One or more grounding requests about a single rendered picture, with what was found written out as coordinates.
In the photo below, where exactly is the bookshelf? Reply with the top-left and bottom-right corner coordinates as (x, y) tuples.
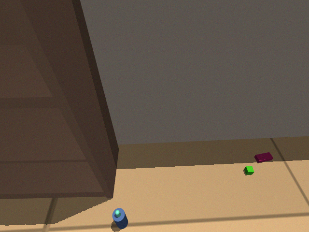
(0, 0), (119, 199)

